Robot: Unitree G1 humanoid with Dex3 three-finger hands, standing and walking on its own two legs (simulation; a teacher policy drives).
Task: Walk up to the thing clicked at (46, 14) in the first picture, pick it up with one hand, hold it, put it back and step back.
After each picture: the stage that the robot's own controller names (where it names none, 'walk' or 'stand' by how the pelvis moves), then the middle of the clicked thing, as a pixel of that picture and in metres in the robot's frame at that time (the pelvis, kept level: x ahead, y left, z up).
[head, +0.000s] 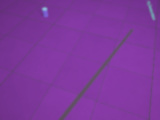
stand; (45, 12) +2.10 +0.51 -0.72
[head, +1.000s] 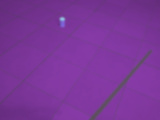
walk; (62, 22) +1.99 +0.24 -0.70
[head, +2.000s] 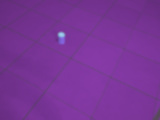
walk; (61, 38) +1.35 +0.15 -0.71
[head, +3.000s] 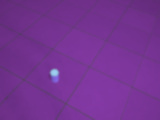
walk; (54, 76) +0.84 +0.19 -0.71
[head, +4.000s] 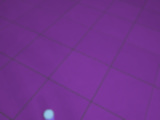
walk; (49, 116) +0.49 +0.20 -0.71
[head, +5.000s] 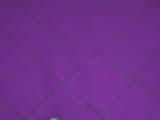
stand; out of the picture +0.41 +0.23 -0.69
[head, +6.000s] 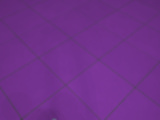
stand; out of the picture +0.41 +0.21 -0.72
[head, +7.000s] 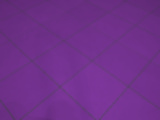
stand; out of the picture +0.42 +0.23 -0.72
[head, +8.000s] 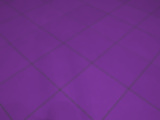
stand; out of the picture +0.40 +0.23 -0.72
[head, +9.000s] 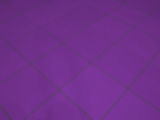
go down; out of the picture +0.41 +0.23 -0.72
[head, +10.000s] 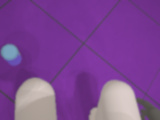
go down; (12, 55) +0.45 +0.29 -0.34
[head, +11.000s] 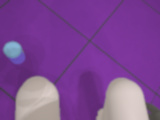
approach; (15, 53) +0.45 +0.28 -0.29
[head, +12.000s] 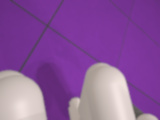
close in; out of the picture +0.43 +0.32 -0.22
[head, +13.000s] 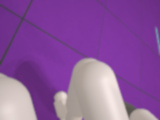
close in; out of the picture +0.42 +0.33 -0.22
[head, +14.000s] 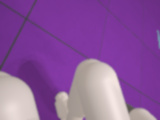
lift; out of the picture +0.41 +0.32 -0.22
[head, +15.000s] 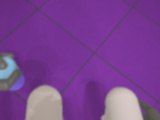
lift; (9, 75) +0.34 +0.25 -0.07
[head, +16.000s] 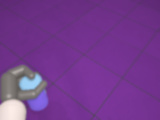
hold; (35, 92) +0.32 +0.17 +0.01
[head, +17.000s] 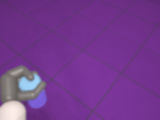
hold; (34, 91) +0.33 +0.17 -0.02
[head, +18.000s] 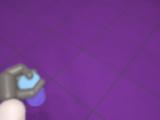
hold; (33, 90) +0.33 +0.18 -0.01
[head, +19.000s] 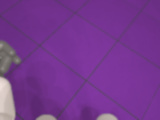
crouch; out of the picture +0.06 -0.03 -0.55
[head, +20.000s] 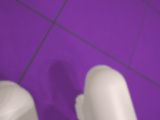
lower; out of the picture +0.10 -0.05 -0.28
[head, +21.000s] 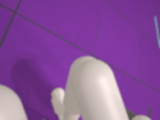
lower; out of the picture +0.12 -0.07 -0.25
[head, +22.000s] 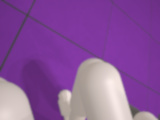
lower; out of the picture +0.11 -0.06 -0.25
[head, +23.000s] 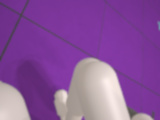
lower; out of the picture +0.11 -0.06 -0.25
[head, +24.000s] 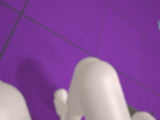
lower; out of the picture +0.10 -0.06 -0.25
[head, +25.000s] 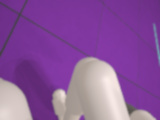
open; out of the picture +0.11 -0.06 -0.25
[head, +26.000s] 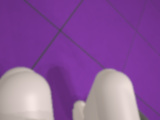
stand; out of the picture +0.10 -0.07 -0.27
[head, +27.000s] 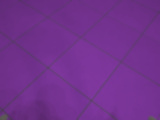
stand; out of the picture +0.00 -0.04 -0.63
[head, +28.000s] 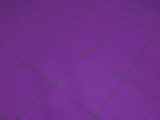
stand; out of the picture +0.01 -0.04 -0.69
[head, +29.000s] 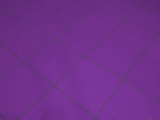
stand; out of the picture +0.01 -0.06 -0.69
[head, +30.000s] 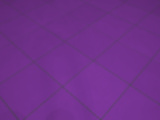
stand; out of the picture +0.02 -0.06 -0.73
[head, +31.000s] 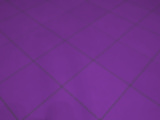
stand; out of the picture +0.00 -0.06 -0.75
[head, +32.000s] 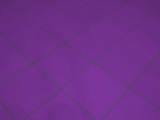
stand; out of the picture -0.01 -0.05 -0.75
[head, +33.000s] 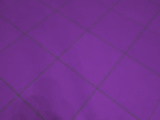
walk; out of the picture +0.08 -0.09 -0.72
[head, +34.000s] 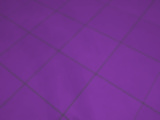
walk; out of the picture +0.27 +0.06 -0.73
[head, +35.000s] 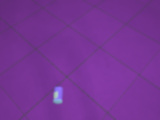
walk; (58, 95) +0.56 +0.21 -0.72
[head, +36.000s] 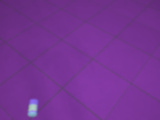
stand; (33, 107) +0.55 +0.40 -0.73
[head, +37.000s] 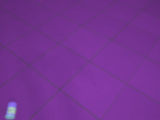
stand; (11, 110) +0.58 +0.57 -0.75
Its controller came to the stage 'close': yes
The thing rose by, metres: 0.70
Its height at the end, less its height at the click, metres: -0.02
